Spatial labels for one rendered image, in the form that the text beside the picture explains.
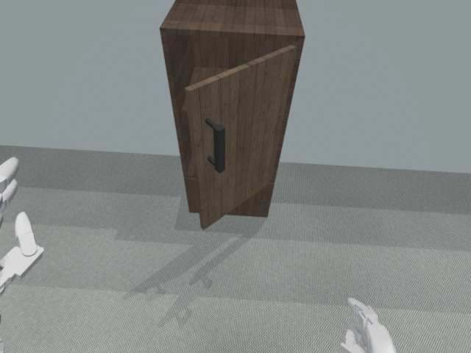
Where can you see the robot left hand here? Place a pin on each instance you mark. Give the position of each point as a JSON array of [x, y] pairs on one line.
[[20, 260]]

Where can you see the robot right hand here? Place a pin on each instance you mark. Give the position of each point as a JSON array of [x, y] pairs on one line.
[[374, 339]]

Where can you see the cupboard door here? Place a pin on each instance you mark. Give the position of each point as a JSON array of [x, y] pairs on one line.
[[249, 101]]

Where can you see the handle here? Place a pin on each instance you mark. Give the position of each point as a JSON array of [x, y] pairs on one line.
[[219, 146]]

